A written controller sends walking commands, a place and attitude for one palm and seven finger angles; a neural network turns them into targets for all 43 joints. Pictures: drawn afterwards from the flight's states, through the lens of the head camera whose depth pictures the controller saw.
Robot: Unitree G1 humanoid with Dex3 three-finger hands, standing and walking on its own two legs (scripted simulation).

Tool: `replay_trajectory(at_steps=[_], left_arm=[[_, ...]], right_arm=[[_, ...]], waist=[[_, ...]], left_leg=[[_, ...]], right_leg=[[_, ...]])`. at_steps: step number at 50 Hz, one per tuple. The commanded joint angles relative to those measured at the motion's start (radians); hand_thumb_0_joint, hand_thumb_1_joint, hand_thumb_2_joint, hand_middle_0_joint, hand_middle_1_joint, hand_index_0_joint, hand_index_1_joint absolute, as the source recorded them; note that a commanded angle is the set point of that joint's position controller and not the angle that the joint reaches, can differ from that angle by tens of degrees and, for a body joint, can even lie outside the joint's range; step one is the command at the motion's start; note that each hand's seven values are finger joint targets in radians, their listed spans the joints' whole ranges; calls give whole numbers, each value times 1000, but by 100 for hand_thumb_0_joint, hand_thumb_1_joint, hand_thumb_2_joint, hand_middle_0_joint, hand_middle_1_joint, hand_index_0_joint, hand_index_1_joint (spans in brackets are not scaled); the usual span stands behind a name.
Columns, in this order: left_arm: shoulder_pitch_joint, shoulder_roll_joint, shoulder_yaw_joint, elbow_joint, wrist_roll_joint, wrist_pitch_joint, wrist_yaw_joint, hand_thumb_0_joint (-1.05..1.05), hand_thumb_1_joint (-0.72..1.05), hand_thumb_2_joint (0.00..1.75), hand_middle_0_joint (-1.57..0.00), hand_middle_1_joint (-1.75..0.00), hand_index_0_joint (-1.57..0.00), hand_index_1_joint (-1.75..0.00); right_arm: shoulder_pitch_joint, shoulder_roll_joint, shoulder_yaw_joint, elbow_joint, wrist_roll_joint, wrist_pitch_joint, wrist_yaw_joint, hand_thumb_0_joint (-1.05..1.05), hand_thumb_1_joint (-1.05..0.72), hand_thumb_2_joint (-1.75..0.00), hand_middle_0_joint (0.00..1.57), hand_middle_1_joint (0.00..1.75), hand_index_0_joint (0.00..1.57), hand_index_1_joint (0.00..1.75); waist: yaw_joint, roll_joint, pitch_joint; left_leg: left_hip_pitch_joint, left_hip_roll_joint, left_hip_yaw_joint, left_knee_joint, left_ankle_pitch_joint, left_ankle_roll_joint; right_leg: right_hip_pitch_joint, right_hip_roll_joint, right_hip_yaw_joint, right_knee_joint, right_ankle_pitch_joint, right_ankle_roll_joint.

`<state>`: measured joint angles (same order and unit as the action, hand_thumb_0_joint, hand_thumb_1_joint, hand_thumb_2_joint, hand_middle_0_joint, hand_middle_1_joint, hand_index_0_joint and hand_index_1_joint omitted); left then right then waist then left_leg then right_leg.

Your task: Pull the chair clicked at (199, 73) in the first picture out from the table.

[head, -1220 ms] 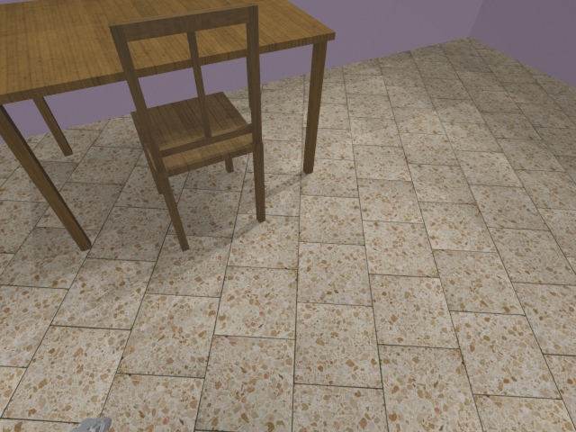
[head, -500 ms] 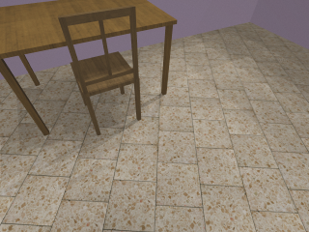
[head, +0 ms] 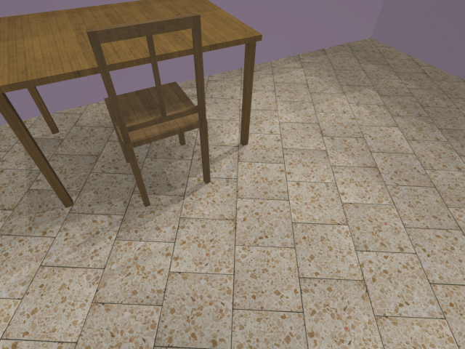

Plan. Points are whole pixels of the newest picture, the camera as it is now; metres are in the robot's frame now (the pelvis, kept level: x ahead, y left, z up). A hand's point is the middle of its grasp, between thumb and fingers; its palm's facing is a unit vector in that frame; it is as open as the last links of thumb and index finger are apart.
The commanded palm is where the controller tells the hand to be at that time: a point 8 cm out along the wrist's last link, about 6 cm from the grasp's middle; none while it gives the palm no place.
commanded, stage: look at it before walking up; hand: left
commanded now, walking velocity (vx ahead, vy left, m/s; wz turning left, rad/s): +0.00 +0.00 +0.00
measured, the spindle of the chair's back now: (157, 79) +1.06 +0.36 -0.08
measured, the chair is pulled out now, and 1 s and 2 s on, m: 0.00 0.00 0.00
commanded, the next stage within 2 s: walk to a spot facing it in 0.42 s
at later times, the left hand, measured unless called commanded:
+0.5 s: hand out of the picture +0.06 +0.24 -0.16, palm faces -0.03 -0.95 -0.32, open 7.4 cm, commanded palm none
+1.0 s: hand out of the picture +0.09 +0.15 -0.19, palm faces -0.09 -0.98 -0.19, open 7.4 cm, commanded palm none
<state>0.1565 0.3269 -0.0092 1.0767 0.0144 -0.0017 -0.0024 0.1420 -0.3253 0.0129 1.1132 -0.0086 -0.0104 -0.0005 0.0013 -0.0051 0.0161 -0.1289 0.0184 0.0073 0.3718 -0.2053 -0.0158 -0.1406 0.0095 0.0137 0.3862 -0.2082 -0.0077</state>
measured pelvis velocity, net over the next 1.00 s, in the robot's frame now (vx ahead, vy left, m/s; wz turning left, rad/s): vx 0.08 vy -0.03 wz -0.18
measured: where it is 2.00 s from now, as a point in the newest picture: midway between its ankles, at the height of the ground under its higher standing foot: (255, 309)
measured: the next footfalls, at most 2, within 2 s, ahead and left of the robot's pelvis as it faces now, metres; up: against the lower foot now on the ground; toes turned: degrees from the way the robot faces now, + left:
left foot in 1.32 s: +0.39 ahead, +0.07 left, +0.00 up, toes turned -11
right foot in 1.92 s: +0.50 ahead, -0.25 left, +0.00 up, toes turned -45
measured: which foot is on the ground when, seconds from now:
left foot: down 0.00-0.90, up 0.92-1.00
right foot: down 0.00-1.00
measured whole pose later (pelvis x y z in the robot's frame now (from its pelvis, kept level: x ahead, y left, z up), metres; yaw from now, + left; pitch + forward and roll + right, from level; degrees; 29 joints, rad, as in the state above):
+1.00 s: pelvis +0.08 -0.03 -0.02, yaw -11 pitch -1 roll -1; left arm 0.38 0.16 0.04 1.03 0.02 -0.05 -0.01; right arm 0.33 -0.20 -0.04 1.11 -0.02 0.00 0.01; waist 0.03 0.02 0.03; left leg -0.38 0.10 0.07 1.10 -0.44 -0.01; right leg -0.22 0.05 -0.07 0.59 -0.35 -0.07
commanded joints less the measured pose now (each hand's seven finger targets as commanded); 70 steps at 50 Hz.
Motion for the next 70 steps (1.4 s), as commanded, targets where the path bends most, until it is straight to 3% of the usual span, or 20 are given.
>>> replay_trajectory(at_steps=[1, 26, 28, 32, 35, 37, 39, 41, 43, 44, 45, 46, 49, 52, 61, 64, 65, 66, 67, 70], left_arm=[[-38, 206, 40, -60, -3, -24, 17, 0, 90, 90, -20, -30, -20, -30], [-27, 207, 38, -55, -3, -27, 17, 0, 90, 90, -20, -30, -20, -30], [38, 93, 18, -27, -4, -7, 19, 0, 90, 90, -20, -30, -20, -30], [88, 106, 44, -62, 7, 19, -3, 0, 90, 90, -20, -30, -20, -30], [117, 78, 61, -100, 8, 9, -14, 0, 90, 90, -20, -30, -20, -30], [116, 31, 65, -128, 6, -5, -21, 0, 90, 90, -20, -30, -20, -30], [66, -1, 70, -161, 5, -11, -27, 0, 90, 90, -20, -30, -20, -30], [63, -33, 75, -168, 7, -20, -34, 0, 90, 90, -20, -30, -20, -30], [249, -52, 81, -99, 11, -30, -36, 0, 90, 90, -20, -30, -20, -30], [398, 38, 100, -54, 16, -43, -22, 0, 90, 90, -20, -30, -20, -30], [520, 119, 114, -20, 3, -53, -3, 0, 90, 90, -20, -30, -20, -30], [513, 98, 106, -22, -5, -54, 13, 0, 90, 90, -20, -30, -20, -30], [349, 18, 86, -56, 8, -62, 21, 0, 90, 90, -20, -30, -20, -30], [332, -12, 80, -50, 11, -74, 21, 0, 90, 90, -20, -30, -20, -30], [321, 3, 92, -32, 14, -72, 25, 0, 90, 90, -20, -30, -20, -30], [282, -1, 101, -41, 8, -68, 22, 0, 90, 90, -20, -30, -20, -30], [308, -50, 101, -54, -1, -66, 14, 0, 90, 90, -20, -30, -20, -30], [334, -100, 95, -82, -9, -64, 2, 0, 90, 90, -20, -30, -20, -30], [283, -75, 96, -97, 1, -65, 6, 0, 90, 90, -20, -30, -20, -30], [184, -96, 99, -98, 18, -42, -20, 0, 90, 90, -20, -30, -20, -30]], right_arm=[[-44, -198, -40, -64, 0, -21, -13, 0, -90, -90, 20, 30, 20, 30], [-36, -198, -39, -61, 1, -21, -12, 0, -90, -90, 20, 30, 20, 30], [27, -83, -14, -34, -8, -6, -11, 0, -90, -90, 20, 30, 20, 30], [72, -96, -41, -61, -15, 9, -9, 0, -90, -90, 20, 30, 20, 30], [127, -102, -61, -86, -14, -6, -12, 0, -90, -90, 20, 30, 20, 30], [177, -125, -77, -91, -13, -21, -17, 0, -90, -90, 20, 30, 20, 30], [200, -135, -94, -97, -9, -34, -15, 0, -90, -90, 20, 30, 20, 30], [188, -105, -90, -94, -17, -42, -16, 0, -90, -90, 20, 30, 20, 30], [130, -78, -81, -102, -18, -41, -17, 0, -90, -90, 20, 30, 20, 30], [99, -24, -72, -127, -5, -41, -8, 0, -90, -90, 20, 30, 20, 30], [9, 25, -58, -196, -2, -52, 2, 0, -90, -90, 20, 30, 20, 30], [-40, -3, -66, -204, -5, -54, -1, 0, -90, -90, 20, 30, 20, 30], [-4, 40, -74, -167, -14, -47, 8, 0, -90, -90, 20, 30, 20, 30], [32, 77, -78, -161, -14, -27, 14, 0, -90, -90, 20, 30, 20, 30], [-76, 103, -79, -236, -2, -46, 32, 0, -90, -90, 20, 30, 20, 30], [156, 47, -95, -166, -11, -60, 7, 0, -90, -90, 20, 30, 20, 30], [306, -43, -116, -129, -24, -65, -9, 0, -90, -90, 20, 30, 20, 30], [414, -145, -133, -109, -30, -67, -13, 0, -90, -90, 20, 30, 20, 30], [364, -115, -121, -116, -21, -58, -16, 0, -90, -90, 20, 30, 20, 30], [174, 47, -82, -149, -20, -74, -18, 0, -90, -90, 20, 30, 20, 30]], waist=[[-2, 14, -30], [-2, 0, -23], [-2, -7, -32], [3, -12, 118], [-11, 21, 124], [-29, 136, 101], [-43, 206, 105], [-23, 151, 125], [70, 63, 58], [134, -209, 22], [160, -370, 22], [153, -191, 34], [54, -21, 94], [18, -64, 88], [32, -134, 106], [-72, -43, 8], [-122, 111, -105], [-124, 373, -184], [-112, 280, -157], [-21, 122, 79]], left_leg=[[-1, 98, -89, -62, 99, 39], [8, 100, -89, -70, 109, 37], [18, 95, -48, -39, 1, 19], [-96, 92, -28, 1, -370, 35], [-61, 137, -74, 14, -412, 73], [33, 241, -186, -67, -409, 128], [54, 371, -253, -153, -355, 201], [19, 368, -152, -97, -139, 190], [-141, 262, 43, 167, -29, 103], [-367, 139, 173, 500, -88, 35], [-592, 34, 171, 748, -367, 3], [-620, 76, 43, 819, -326, 12], [-585, 131, 9, 808, -164, -3], [-526, 118, 45, 708, -76, -27], [-352, 66, 88, 347, -4, -3], [30, 23, 98, 173, 16, 20], [264, 181, -88, 118, -66, 64], [361, 461, -477, -65, -137, 151], [253, 498, -540, -152, -298, 187], [-82, 391, -262, -200, -258, 141]], right_leg=[[-21, -122, 105, -76, 97, -21], [-21, -121, 108, -88, 110, -20], [-40, -111, 117, -79, -18, -11], [-201, -74, 190, -72, -384, -47], [-284, -37, 188, 40, -377, -68], [-378, 30, 81, 235, -268, -48], [-440, -4, -29, 425, -278, -19], [-385, -54, -49, 376, -286, -13], [-42, -13, -108, 161, -118, -26], [162, -151, 171, -15, -181, -91], [239, -370, 568, -174, -68, -191], [201, -383, 604, -177, -67, -248], [48, -319, 425, -179, -85, -238], [-14, -254, 282, -195, 45, -204], [-8, -207, 188, -150, 176, -151], [-95, -129, 134, 144, 319, -110], [-239, -57, 83, 399, 171, -76], [-426, 68, -34, 761, -347, -30], [-474, 22, 39, 913, -344, -47], [-495, -105, 25, 957, -122, -37]])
